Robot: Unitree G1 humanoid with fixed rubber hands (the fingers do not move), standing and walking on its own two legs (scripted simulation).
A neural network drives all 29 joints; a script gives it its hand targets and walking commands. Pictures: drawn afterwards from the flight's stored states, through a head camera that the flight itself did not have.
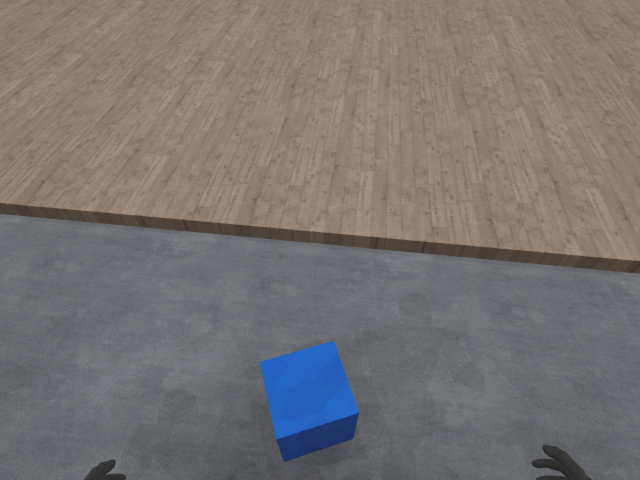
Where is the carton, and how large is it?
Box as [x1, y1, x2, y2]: [260, 341, 358, 461]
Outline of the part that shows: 333,341 260,362 275,436 284,461 350,439 353,436 358,411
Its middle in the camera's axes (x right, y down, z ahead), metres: -0.03 +0.46 +1.10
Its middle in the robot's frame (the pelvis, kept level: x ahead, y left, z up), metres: +0.42 +0.04 -0.66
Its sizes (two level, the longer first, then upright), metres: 0.210 0.200 0.250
